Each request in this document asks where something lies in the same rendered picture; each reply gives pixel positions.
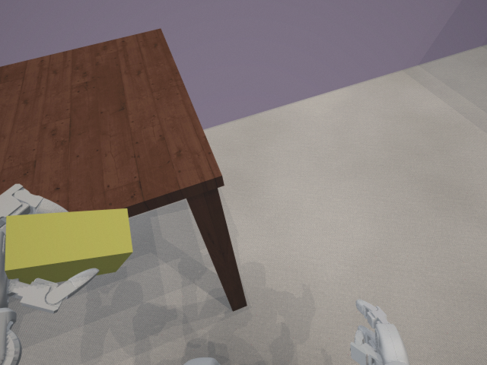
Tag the right robot hand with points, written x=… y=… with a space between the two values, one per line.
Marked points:
x=381 y=347

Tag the sponge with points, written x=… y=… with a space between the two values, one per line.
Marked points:
x=58 y=246

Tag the robot left forearm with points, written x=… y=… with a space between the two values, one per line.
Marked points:
x=10 y=344

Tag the table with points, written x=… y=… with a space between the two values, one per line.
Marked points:
x=111 y=126

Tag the left robot hand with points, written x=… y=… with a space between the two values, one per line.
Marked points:
x=41 y=294

